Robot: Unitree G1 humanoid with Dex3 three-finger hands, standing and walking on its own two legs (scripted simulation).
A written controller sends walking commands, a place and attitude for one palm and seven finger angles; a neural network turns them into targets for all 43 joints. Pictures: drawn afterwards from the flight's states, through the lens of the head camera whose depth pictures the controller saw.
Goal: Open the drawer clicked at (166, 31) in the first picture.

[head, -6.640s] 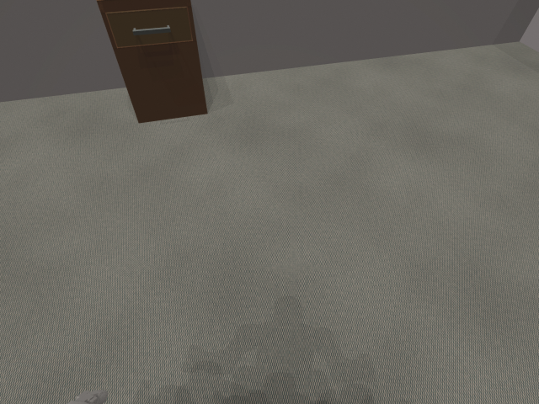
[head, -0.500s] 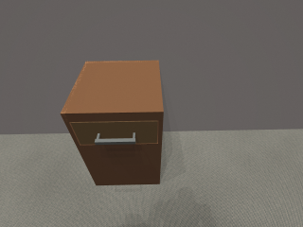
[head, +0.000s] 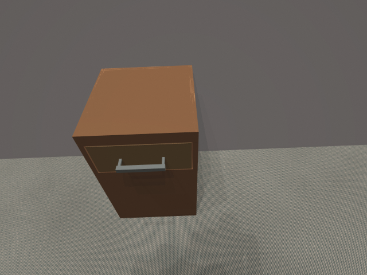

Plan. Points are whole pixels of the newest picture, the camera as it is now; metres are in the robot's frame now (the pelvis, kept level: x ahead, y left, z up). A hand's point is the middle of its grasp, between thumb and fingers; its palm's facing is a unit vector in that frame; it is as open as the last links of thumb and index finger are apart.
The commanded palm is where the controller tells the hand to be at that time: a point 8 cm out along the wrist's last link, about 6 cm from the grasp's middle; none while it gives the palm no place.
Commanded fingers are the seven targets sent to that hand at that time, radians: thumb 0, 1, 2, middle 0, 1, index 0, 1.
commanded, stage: look again from close up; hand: left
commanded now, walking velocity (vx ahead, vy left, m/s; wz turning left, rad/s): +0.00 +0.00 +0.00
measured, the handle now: (141, 164) +0.54 +0.20 -0.22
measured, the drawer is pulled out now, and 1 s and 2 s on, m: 0.00 0.00 0.00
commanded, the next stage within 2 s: raise the hand with hooked fingers in 0.40 s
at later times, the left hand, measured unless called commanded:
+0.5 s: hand out of the picture +0.01 +0.13 -0.17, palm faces +0.04 -0.98 -0.19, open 7.3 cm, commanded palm +0.12 +0.19 -0.07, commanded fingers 0.00 0.88 0.89 -0.20 -0.31 -0.20 -0.31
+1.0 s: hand (119, 261) +0.17 +0.16 -0.08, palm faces -0.05 -0.13 -0.99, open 9.0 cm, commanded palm +0.18 +0.19 -0.01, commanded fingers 0.00 0.29 0.64 -0.24 -0.69 -0.24 -0.69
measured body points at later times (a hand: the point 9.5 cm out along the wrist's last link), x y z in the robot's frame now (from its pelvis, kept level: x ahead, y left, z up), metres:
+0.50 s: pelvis +0.03 -0.03 +0.00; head +0.03 -0.05 +0.45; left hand +0.01 +0.19 -0.15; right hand +0.02 -0.24 -0.17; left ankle -0.02 +0.09 -0.74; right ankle +0.03 -0.12 -0.74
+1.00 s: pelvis +0.00 -0.04 -0.04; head +0.03 -0.05 +0.41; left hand +0.17 +0.17 -0.02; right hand +0.28 -0.25 -0.09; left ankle -0.01 +0.09 -0.74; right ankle +0.03 -0.12 -0.74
